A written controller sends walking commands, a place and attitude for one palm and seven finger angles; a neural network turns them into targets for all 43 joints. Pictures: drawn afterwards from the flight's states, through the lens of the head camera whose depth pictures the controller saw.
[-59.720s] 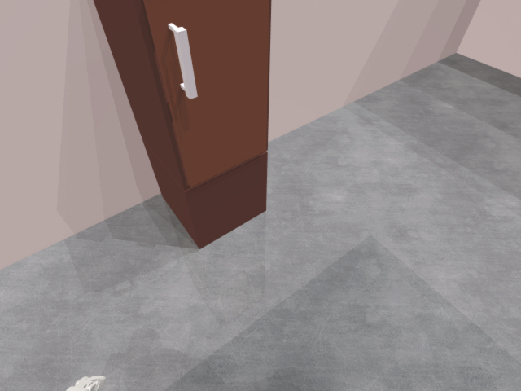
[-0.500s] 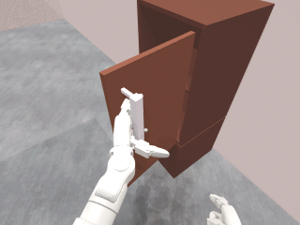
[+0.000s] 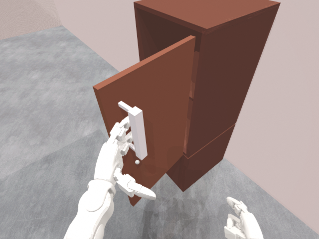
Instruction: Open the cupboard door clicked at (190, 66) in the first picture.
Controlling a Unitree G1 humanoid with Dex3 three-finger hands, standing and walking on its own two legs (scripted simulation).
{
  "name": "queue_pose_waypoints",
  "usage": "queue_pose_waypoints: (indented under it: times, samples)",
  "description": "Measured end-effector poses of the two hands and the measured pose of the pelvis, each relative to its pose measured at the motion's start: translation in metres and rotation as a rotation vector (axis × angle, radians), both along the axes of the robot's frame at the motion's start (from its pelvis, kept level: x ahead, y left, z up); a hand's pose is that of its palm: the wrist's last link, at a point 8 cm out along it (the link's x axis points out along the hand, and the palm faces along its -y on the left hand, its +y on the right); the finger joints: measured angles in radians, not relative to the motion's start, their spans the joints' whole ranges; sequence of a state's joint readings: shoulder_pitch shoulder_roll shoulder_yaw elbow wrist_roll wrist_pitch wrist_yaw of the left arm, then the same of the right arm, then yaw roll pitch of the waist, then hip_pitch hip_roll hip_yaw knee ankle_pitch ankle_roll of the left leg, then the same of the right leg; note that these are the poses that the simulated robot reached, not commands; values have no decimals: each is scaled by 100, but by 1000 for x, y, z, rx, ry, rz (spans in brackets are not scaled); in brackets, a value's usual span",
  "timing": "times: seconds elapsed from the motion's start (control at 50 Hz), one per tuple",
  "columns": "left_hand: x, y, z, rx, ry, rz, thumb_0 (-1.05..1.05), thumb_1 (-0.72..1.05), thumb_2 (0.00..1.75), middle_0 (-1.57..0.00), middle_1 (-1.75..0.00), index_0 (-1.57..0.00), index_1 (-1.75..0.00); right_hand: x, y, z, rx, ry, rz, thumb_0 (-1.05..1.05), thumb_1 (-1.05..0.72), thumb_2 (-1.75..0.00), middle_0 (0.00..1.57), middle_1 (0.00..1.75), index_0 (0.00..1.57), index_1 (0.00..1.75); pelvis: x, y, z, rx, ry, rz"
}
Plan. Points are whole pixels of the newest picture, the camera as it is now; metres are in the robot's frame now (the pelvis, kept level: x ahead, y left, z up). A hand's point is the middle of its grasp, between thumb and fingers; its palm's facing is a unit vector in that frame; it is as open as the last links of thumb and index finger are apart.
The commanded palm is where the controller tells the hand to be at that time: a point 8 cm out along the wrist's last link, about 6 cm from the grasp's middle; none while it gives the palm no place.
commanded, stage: slide the hand sideways off the handle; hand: left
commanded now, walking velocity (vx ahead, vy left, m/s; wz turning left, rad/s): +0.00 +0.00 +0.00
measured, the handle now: (132, 131) +0.34 +0.10 +0.12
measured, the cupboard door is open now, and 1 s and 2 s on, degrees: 100 100 100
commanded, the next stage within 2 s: draw the hand back to the body in 0.60 s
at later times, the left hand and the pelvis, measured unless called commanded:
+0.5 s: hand (112, 181) +0.21 +0.12 +0.11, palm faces -0.02 -1.00 -0.05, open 16.3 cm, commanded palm +0.18 +0.18 +0.11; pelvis +0.02 -0.01 -0.01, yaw +1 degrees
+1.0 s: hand (86, 181) +0.20 +0.17 +0.12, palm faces +0.00 -1.00 -0.07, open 16.3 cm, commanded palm +0.17 +0.22 +0.13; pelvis +0.01 +0.00 -0.01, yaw +2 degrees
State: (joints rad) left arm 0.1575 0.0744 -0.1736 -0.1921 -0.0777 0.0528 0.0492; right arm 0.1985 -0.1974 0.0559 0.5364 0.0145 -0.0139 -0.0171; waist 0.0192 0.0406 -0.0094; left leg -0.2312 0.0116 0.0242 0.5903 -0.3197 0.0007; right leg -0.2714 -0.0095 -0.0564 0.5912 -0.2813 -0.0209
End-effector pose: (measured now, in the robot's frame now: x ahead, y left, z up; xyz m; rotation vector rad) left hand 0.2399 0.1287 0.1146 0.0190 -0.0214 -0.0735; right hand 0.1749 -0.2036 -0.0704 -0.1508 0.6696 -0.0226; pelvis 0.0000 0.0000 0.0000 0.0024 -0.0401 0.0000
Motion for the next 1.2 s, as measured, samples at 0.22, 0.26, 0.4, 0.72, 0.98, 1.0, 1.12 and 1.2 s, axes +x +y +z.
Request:
queue_pose_waypoints:
  times: [0.22,0.26,0.4,0.72,0.98,1.0,1.12,1.2]
  samples:
    - [-19,21,0,12,4,33,-1,-50,30,-17,-31,-15,-30,30,-7,10,-11,-86,26,1,-91,-90,20,30,20,30,14,-10,-1,-2,19,16]
    - [-23,24,-1,15,8,33,-1,-50,30,-17,-31,-15,-30,33,-9,10,-10,-95,27,1,-91,-90,20,30,20,30,16,-11,-2,-2,23,17]
    - [-37,34,-3,24,18,40,-1,-50,30,-17,-31,-16,-30,32,-14,7,-14,-107,21,1,-91,-90,21,30,20,30,21,-13,-4,-4,36,23]
    - [-63,60,-5,28,-9,53,-1,-50,30,-16,-30,-15,-30,15,-17,-1,-38,-142,7,1,-91,-90,21,30,20,30,13,-8,-10,-15,50,38]
    - [-59,89,8,54,-27,71,-1,-50,30,-16,-30,-15,-30,13,0,6,-20,-178,0,1,-90,-90,21,30,20,30,10,2,-8,-17,34,29]
    - [-59,92,9,54,-26,73,-1,-50,30,-16,-30,-15,-30,14,1,7,-20,-180,2,1,-90,-90,21,30,20,30,10,3,-7,-18,32,29]
    - [-65,103,13,57,-19,78,-1,-50,30,-16,-30,-15,-30,20,8,12,-25,-201,19,1,-90,-90,21,30,20,30,10,8,-5,-22,21,34]
    - [-66,109,18,68,-24,84,-1,-48,31,-16,-30,-15,-30,24,12,15,-27,-215,28,1,-90,-90,21,30,20,30,11,11,-4,-23,15,37]
